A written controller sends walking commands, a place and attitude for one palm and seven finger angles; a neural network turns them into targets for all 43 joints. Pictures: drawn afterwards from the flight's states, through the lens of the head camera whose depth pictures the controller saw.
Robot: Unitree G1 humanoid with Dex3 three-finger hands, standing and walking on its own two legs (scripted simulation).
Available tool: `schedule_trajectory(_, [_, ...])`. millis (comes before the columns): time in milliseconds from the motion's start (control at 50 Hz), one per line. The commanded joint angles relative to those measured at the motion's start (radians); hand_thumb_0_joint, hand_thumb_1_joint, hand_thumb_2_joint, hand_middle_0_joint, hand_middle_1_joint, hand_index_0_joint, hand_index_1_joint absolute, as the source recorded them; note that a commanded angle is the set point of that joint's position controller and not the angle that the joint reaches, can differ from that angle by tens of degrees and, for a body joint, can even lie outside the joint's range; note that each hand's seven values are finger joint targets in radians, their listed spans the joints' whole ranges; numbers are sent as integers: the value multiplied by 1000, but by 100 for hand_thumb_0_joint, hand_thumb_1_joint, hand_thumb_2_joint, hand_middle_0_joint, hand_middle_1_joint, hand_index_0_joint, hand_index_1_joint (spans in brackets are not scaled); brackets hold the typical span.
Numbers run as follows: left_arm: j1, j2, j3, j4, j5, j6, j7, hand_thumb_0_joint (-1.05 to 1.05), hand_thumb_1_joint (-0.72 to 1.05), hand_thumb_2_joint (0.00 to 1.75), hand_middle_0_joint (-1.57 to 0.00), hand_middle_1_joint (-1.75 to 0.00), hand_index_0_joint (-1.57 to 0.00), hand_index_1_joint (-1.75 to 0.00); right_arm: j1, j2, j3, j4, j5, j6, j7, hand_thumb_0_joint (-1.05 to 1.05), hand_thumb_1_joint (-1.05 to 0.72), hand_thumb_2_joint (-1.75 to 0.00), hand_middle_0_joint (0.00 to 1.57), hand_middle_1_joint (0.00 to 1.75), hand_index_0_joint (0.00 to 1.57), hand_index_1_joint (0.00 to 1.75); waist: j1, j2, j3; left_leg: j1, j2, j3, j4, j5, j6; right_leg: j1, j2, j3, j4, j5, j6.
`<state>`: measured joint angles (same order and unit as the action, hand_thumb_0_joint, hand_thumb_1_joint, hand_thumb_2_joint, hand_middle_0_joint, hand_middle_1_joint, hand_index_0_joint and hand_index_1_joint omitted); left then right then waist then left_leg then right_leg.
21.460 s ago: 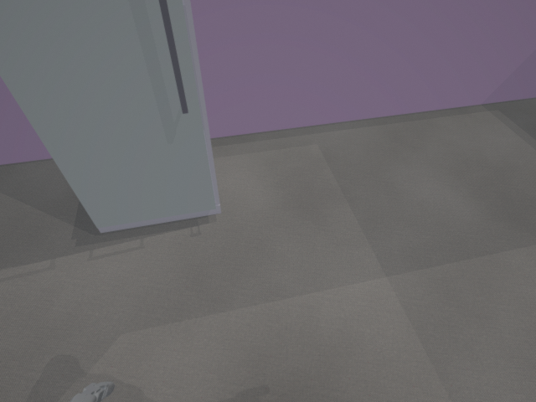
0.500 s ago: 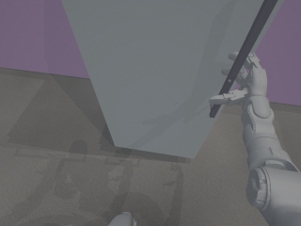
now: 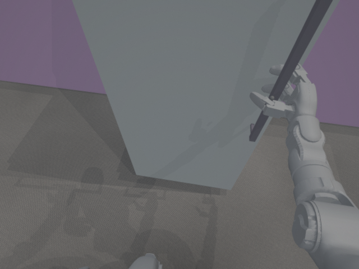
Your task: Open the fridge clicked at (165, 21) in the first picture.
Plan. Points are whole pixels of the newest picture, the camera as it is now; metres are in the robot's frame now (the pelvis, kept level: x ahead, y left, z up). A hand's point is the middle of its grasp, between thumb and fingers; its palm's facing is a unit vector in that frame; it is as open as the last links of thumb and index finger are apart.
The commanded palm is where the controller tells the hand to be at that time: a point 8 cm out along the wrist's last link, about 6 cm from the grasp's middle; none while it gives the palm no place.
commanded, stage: grip the handle and tug to test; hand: right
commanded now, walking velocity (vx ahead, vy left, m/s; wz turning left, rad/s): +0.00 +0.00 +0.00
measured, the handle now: (282, 72) +0.54 -0.14 +0.15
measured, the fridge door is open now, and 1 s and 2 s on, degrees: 0 0 17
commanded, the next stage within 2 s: pull the door a little, standing still in 0.96 s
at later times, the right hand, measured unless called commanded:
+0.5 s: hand (269, 97) +0.48 -0.12 +0.12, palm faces -0.01 +1.00 +0.00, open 5.4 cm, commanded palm +0.45 -0.17 +0.12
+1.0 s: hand (269, 99) +0.47 -0.11 +0.12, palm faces -0.01 +1.00 +0.00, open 5.7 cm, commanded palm +0.42 -0.18 +0.12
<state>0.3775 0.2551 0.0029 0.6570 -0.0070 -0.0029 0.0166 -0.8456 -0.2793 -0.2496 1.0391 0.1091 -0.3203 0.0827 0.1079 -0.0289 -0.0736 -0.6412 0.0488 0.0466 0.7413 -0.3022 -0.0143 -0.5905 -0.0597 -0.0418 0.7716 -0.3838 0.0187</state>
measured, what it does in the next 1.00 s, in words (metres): stands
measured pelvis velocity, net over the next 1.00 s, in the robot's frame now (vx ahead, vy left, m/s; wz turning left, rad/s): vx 0.03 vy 0.00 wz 0.04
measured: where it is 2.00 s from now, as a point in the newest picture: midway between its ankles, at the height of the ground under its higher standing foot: outside the picture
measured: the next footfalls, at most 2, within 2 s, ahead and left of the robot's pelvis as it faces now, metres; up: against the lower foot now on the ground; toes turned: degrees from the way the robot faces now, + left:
none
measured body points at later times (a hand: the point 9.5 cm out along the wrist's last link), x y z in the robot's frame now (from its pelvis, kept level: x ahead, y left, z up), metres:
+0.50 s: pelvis +0.00 +0.00 +0.00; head +0.07 +0.01 +0.45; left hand +0.04 +0.27 -0.12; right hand +0.47 -0.17 +0.12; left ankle +0.03 +0.13 -0.71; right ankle -0.01 -0.13 -0.71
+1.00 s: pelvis +0.03 +0.00 +0.01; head +0.08 +0.02 +0.46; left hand +0.08 +0.26 -0.11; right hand +0.47 -0.17 +0.12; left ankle +0.03 +0.13 -0.71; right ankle -0.01 -0.13 -0.71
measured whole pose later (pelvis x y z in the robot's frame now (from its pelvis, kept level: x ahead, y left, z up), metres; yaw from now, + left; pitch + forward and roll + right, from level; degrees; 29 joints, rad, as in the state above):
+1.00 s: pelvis +0.03 +0.00 +0.01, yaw +2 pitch +11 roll +0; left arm 0.37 0.25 0.02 0.60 -0.02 0.02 0.01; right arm -0.60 -0.23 -0.25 0.72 0.14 -0.21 0.06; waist 0.10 -0.04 -0.09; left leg -0.56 0.03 0.01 0.68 -0.31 -0.01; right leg -0.48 -0.07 -0.08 0.69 -0.40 0.02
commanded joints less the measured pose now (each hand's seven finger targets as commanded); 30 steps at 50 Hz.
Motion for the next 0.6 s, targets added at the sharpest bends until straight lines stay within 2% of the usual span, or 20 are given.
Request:
schedule_trajectory(0, [84,152,50,-82,-5,-24,9,0,90,90,-20,-30,-20,-30,-484,-184,-26,-207,7,-58,-1,0,-62,-78,42,136,42,136,12,22,-375,259,-67,-4,-73,294,27,122,62,16,-101,229,-31])
schedule_trajectory(20, [90,154,51,-82,-3,-24,10,0,90,90,-20,-30,-20,-30,-489,-209,-48,-216,5,-62,-5,0,-67,-80,43,137,43,137,8,38,-390,273,-67,-3,-68,302,29,124,62,21,-100,242,-32])
schedule_trajectory(40, [86,151,51,-84,-4,-23,10,0,90,90,-20,-30,-20,-30,-473,-209,-51,-214,4,-63,-6,0,-71,-82,43,137,43,137,1,32,-401,276,-67,-4,-65,309,29,128,62,19,-99,248,-31])
schedule_trajectory(80, [83,146,51,-84,-2,-25,7,0,90,90,-20,-30,-20,-30,-495,-186,-29,-242,3,-71,-6,0,-81,-86,44,139,44,139,7,7,-402,269,-68,-4,-63,322,29,142,63,19,-95,264,-30])
schedule_trajectory(120, [87,151,51,-86,-1,-24,9,0,90,90,-20,-30,-20,-30,-461,-207,-52,-226,9,-74,-4,0,-90,-90,45,140,45,140,3,51,-401,288,-69,-4,-65,327,29,128,62,18,-96,262,-32])
schedule_trajectory(140, [79,150,50,-88,-4,-24,8,0,90,90,-20,-30,-20,-30,-436,-212,-59,-209,9,-72,-1,0,-90,-90,45,140,45,140,-6,45,-393,295,-68,-7,-67,320,28,113,63,15,-100,245,-31])
schedule_trajectory(160, [77,152,51,-89,-4,-23,10,0,90,90,-20,-30,-20,-30,-466,-219,-56,-239,8,-77,1,0,-90,-90,45,140,45,140,1,28,-401,293,-67,-9,-66,327,28,124,62,12,-100,251,-31])
schedule_trajectory(180, [73,148,52,-93,-6,-23,10,0,90,90,-20,-30,-20,-30,-456,-200,-41,-246,9,-77,6,0,-90,-90,45,140,45,140,-2,12,-408,290,-67,-9,-65,328,29,134,63,11,-98,255,-30])
schedule_trajectory(220, [79,151,49,-89,-5,-22,11,0,90,90,-20,-30,-20,-30,-454,-201,-43,-227,11,-71,5,0,-90,-90,45,140,45,140,4,40,-387,285,-69,-5,-68,321,29,125,61,15,-99,250,-32])
schedule_trajectory(240, [77,152,51,-87,-6,-22,12,0,90,90,-20,-30,-20,-30,-464,-213,-49,-229,10,-71,4,0,-90,-90,45,140,45,140,5,29,-393,285,-67,-8,-67,323,27,123,61,14,-100,248,-31])
schedule_trajectory(260, [77,150,51,-87,-7,-21,12,0,90,90,-20,-30,-20,-30,-474,-197,-35,-231,9,-68,5,0,-90,-90,45,140,45,140,11,26,-391,278,-67,-9,-69,325,26,128,61,13,-98,249,-32])
schedule_trajectory(300, [76,150,52,-88,-6,-21,12,0,90,90,-20,-30,-20,-30,-457,-216,-53,-238,8,-67,2,0,-90,-90,45,140,45,140,-3,9,-397,288,-66,-10,-69,326,28,127,63,11,-100,252,-30])
schedule_trajectory(340, [78,150,52,-91,-5,-20,11,0,90,90,-20,-30,-20,-30,-432,-224,-69,-232,7,-65,-6,0,-90,-90,45,140,45,140,-5,38,-406,299,-67,-9,-67,342,25,123,63,9,-98,265,-33])
schedule_trajectory(380, [76,149,50,-88,-6,-17,12,0,90,90,-20,-30,-20,-30,-471,-205,-40,-228,4,-60,-4,0,-90,-90,45,140,45,140,11,27,-372,280,-66,-8,-73,321,24,114,62,11,-102,242,-32])
schedule_trajectory(440, [84,153,50,-85,-5,-17,14,0,90,90,-20,-30,-20,-30,-461,-236,-68,-208,3,-61,-7,0,-90,-90,45,140,45,140,5,56,-388,295,-65,-12,-72,317,23,104,64,12,-100,235,-34])
schedule_trajectory(480, [78,149,50,-85,-5,-17,14,0,90,90,-20,-30,-20,-30,-496,-212,-40,-222,-5,-64,-5,0,-90,-90,45,140,45,140,11,3,-381,265,-65,-9,-72,299,26,124,63,14,-102,229,-30])
schedule_trajectory(540, [82,147,54,-88,-3,-21,10,0,90,90,-20,-30,-20,-30,-450,-193,-36,-244,0,-71,-7,0,-90,-90,45,140,45,140,-2,11,-430,281,-67,-4,-60,338,29,155,61,18,-96,285,-29])
schedule_trajectory(560, [74,145,51,-96,-4,-22,7,0,90,90,-20,-30,-20,-30,-426,-175,-28,-250,5,-69,-5,0,-90,-90,45,140,45,140,-10,0,-418,281,-68,-5,-64,338,31,151,62,14,-96,283,-28])
schedule_trajectory(580, [73,146,52,-94,-4,-22,6,0,90,90,-20,-30,-20,-30,-431,-175,-25,-263,7,-69,-5,0,-90,-90,45,140,45,140,-4,16,-420,288,-69,-5,-66,342,29,152,61,13,-97,279,-30])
